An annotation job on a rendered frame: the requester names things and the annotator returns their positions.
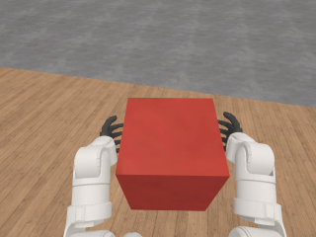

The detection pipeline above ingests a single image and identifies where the carton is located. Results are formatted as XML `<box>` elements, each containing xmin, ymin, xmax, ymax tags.
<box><xmin>115</xmin><ymin>98</ymin><xmax>230</xmax><ymax>211</ymax></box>

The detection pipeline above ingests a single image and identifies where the left robot hand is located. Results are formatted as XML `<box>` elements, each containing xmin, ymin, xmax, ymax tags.
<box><xmin>100</xmin><ymin>116</ymin><xmax>123</xmax><ymax>153</ymax></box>

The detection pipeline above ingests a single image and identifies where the right robot upper arm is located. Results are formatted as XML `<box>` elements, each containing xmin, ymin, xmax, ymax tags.
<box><xmin>228</xmin><ymin>226</ymin><xmax>281</xmax><ymax>237</ymax></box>

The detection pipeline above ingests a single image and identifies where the robot right forearm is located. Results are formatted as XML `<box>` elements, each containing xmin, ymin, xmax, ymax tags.
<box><xmin>225</xmin><ymin>132</ymin><xmax>287</xmax><ymax>237</ymax></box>

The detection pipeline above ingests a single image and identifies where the robot left forearm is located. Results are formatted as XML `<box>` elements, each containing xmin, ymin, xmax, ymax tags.
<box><xmin>63</xmin><ymin>135</ymin><xmax>118</xmax><ymax>237</ymax></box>

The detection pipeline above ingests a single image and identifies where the right robot hand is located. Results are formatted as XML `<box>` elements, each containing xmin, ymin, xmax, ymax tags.
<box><xmin>217</xmin><ymin>112</ymin><xmax>243</xmax><ymax>151</ymax></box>

